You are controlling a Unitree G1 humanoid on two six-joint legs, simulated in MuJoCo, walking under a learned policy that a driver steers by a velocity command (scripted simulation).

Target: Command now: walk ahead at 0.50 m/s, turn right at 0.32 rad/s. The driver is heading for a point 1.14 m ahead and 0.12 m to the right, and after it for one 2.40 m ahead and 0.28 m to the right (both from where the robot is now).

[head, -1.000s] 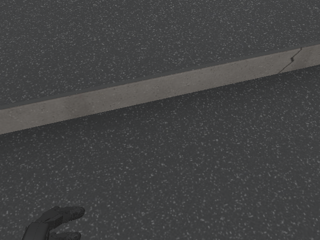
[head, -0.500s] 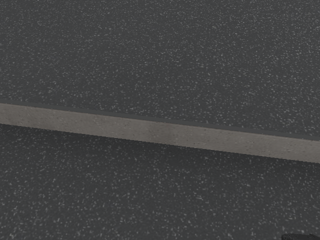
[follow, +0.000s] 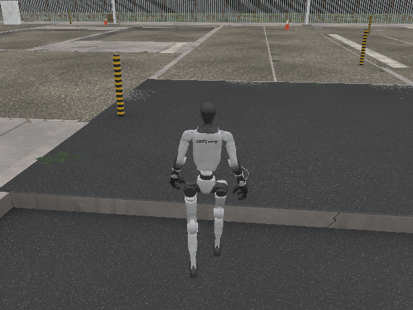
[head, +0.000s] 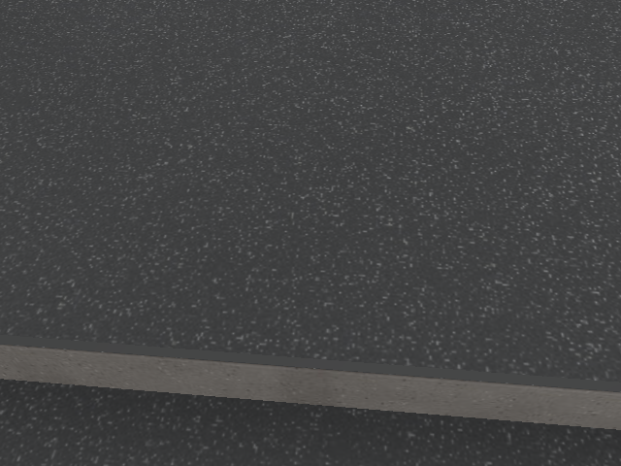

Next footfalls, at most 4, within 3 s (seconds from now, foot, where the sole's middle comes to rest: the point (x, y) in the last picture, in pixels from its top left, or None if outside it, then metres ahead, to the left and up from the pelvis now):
0.50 left None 0.44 0.04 -0.76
1.08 right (467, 321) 0.72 -0.30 -0.59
1.66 left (385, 220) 1.01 -0.16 -0.59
2.16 right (430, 118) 1.38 -0.33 -0.59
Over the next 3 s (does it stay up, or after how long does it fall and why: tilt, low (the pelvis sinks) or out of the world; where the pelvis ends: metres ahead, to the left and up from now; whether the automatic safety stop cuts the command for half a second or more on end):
stays up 1.65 -0.26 0.19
